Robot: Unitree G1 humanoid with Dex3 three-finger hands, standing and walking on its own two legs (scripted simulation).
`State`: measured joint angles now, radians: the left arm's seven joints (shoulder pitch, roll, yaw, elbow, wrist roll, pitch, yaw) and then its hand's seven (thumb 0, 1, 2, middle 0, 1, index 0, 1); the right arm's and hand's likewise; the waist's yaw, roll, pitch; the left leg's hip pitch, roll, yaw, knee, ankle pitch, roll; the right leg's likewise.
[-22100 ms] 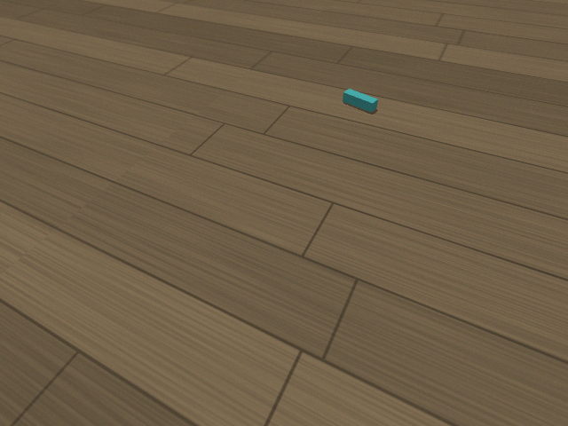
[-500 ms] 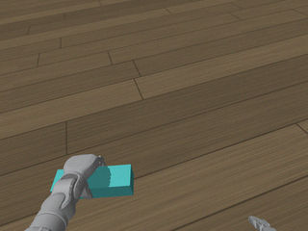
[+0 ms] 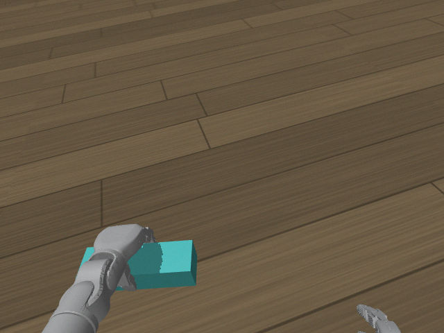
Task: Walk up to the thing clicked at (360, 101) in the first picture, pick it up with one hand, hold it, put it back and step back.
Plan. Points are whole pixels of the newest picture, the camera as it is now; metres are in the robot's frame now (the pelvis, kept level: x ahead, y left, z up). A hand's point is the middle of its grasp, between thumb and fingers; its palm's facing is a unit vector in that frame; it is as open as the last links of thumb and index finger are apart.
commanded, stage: hold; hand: left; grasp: from above
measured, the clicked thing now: (140, 266) +0.30 +0.21 -0.07
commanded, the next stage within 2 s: crouch in 0.82 s
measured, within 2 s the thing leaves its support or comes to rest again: neither
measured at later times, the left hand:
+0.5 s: hand (123, 267) +0.28 +0.22 -0.03, palm faces -0.46 -0.05 -0.89, open 9.5 cm
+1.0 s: hand (121, 264) +0.28 +0.23 -0.03, palm faces -0.47 -0.05 -0.88, open 9.5 cm
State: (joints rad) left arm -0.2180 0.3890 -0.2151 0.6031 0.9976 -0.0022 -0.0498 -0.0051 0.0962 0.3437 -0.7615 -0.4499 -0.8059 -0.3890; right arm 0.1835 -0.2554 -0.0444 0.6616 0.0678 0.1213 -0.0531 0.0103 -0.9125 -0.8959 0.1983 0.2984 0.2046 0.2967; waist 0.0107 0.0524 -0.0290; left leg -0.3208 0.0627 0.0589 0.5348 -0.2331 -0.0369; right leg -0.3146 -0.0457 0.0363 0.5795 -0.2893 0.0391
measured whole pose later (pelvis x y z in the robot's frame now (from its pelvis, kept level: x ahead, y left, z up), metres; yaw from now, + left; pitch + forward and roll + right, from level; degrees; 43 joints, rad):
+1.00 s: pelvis +0.00 +0.01 +0.01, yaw +0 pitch +0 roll +1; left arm -0.21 0.40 -0.21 0.60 1.00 -0.02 -0.06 -0.01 0.08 0.41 -0.74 -0.47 -0.77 -0.43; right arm 0.17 -0.24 -0.04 0.65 0.07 0.14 -0.06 0.01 -0.91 -0.90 0.20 0.30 0.21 0.30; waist 0.02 0.05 0.00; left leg -0.26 0.06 0.06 0.47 -0.21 -0.03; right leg -0.25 -0.05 0.04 0.50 -0.26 0.05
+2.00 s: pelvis -0.06 +0.02 -0.28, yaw -1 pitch +36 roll -5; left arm -0.78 0.51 -0.01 1.26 1.23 -0.12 0.37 -0.01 0.04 0.48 -0.72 -0.53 -0.74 -0.50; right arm 0.18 -0.22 -0.05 0.76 -0.09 -0.03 0.03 0.01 -0.91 -0.90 0.20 0.30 0.21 0.30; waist -0.17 0.05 -0.18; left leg -1.92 0.06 -0.09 1.89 -0.61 -0.02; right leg -1.83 -0.02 0.02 1.87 -0.67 0.07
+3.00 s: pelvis -0.08 +0.01 -0.43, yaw -5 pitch +33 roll -7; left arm -0.99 0.72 0.07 1.49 1.30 -0.21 0.39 0.00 0.07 0.41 -0.62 -0.73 -0.67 -0.65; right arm 0.14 -0.25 0.04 0.78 -0.15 -0.04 0.13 0.00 -0.92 -0.90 0.20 0.30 0.21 0.30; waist -0.23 0.00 -0.06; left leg -2.32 0.04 -0.18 2.35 -0.63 -0.05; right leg -2.20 0.04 0.00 2.31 -0.70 0.08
